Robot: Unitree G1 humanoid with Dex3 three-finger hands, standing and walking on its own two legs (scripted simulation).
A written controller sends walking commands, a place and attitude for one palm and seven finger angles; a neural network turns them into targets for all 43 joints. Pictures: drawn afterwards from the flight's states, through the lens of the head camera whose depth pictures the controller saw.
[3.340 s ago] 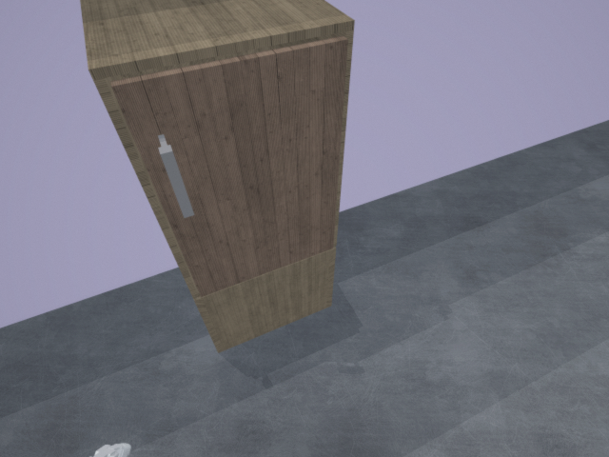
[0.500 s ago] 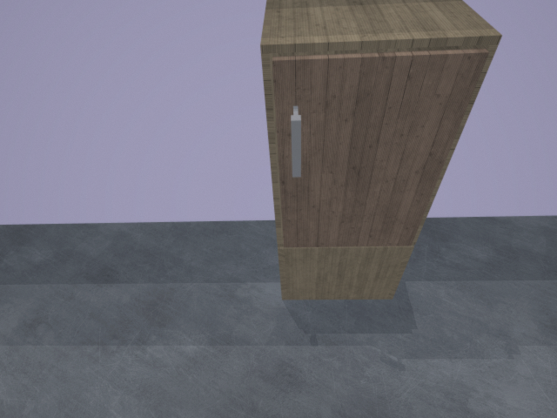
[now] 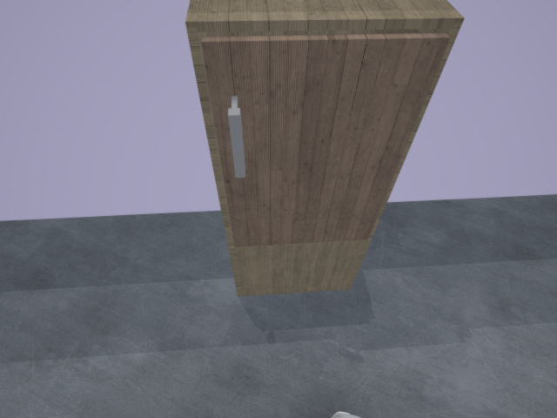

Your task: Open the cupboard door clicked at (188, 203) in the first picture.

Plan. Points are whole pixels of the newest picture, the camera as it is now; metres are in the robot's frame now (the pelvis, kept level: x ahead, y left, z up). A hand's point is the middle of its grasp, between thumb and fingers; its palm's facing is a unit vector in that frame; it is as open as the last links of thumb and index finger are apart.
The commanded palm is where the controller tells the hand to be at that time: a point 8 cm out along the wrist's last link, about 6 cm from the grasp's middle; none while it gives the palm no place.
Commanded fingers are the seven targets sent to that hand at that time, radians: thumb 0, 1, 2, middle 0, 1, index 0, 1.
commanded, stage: come to a stop and stand still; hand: left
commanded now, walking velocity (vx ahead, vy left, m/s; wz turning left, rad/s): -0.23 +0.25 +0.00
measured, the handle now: (237, 138) +0.57 +0.11 +0.06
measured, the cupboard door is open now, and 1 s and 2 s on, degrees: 0 0 0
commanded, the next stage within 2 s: look again from close up in 0.86 s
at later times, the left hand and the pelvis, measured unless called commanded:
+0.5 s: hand out of the picture +0.03 +0.24 -0.17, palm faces +0.09 -0.97 -0.20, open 7.4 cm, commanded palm none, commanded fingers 0.00 0.90 0.90 -0.20 -0.30 -0.20 -0.30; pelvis -0.03 +0.04 +0.01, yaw +1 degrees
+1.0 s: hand out of the picture -0.05 +0.22 -0.15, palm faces +0.00 -0.98 -0.19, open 7.3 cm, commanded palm none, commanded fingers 0.00 0.90 0.90 -0.20 -0.30 -0.20 -0.30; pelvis -0.05 +0.06 +0.02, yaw +1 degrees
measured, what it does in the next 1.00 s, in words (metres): steps on the spot: left foot, then right foot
